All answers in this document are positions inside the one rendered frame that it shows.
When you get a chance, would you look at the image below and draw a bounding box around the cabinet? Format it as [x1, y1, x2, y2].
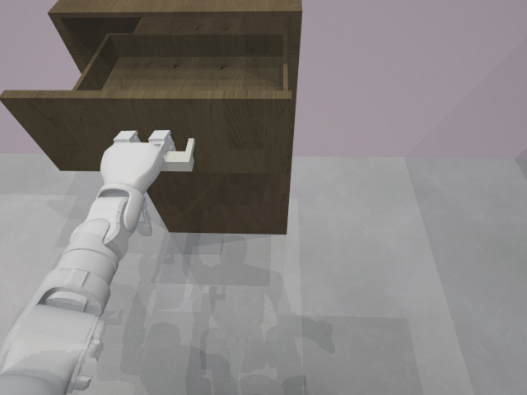
[48, 0, 302, 235]

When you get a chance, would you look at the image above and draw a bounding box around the left robot forearm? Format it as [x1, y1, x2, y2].
[0, 183, 144, 373]

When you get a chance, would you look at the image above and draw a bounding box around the robot left upper arm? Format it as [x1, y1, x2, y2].
[0, 304, 106, 395]

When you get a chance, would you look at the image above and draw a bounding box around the handle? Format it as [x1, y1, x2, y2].
[161, 138, 195, 171]

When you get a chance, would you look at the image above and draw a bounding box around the drawer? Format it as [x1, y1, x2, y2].
[0, 32, 291, 174]

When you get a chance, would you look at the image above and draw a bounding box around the left robot hand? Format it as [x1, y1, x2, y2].
[100, 130, 176, 236]

